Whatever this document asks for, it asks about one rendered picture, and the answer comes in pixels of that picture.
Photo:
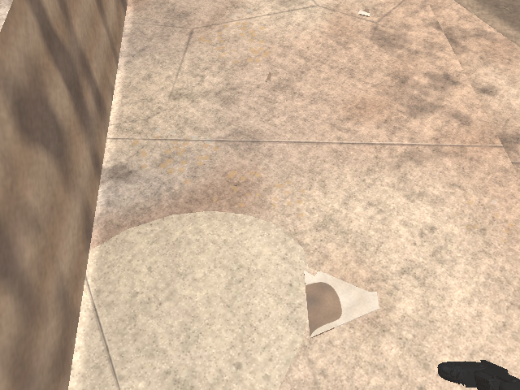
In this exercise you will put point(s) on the right robot hand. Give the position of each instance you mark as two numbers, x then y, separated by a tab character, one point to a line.
482	375

